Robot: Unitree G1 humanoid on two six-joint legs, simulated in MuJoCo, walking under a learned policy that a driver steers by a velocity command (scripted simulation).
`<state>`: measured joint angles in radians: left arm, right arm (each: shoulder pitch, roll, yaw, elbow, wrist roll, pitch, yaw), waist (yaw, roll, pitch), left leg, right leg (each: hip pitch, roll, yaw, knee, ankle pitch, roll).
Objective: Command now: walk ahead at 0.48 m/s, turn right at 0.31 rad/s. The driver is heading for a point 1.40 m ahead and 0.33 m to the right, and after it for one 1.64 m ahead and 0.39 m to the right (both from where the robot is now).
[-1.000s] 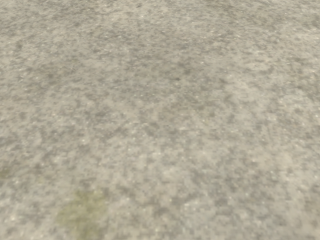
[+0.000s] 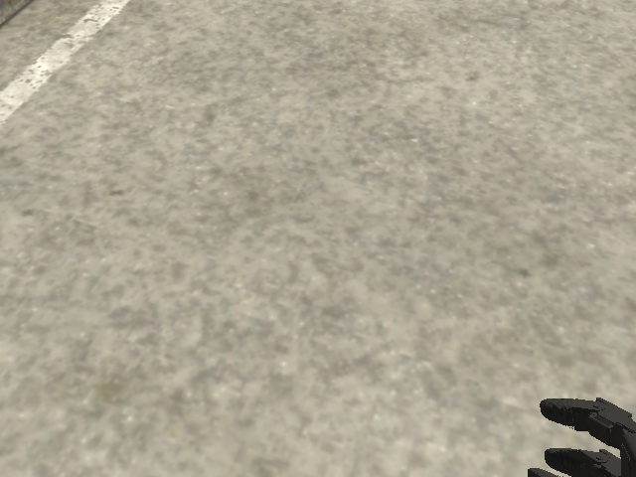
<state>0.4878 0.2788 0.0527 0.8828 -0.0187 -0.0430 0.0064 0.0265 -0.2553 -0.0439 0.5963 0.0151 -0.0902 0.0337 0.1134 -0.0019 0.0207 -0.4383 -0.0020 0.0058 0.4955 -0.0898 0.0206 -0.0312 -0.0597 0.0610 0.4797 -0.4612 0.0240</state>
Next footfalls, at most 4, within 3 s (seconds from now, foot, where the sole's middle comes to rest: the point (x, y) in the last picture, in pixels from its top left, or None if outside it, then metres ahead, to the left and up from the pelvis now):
0.48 right None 0.39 -0.17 -0.76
0.94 left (418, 367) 0.71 -0.10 -0.76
1.36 right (514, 426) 0.60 -0.30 -0.76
1.80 left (389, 406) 0.61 -0.04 -0.76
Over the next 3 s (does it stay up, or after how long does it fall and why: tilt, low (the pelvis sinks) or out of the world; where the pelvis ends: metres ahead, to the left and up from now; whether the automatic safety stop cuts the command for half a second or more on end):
stays up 1.17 -0.22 0.02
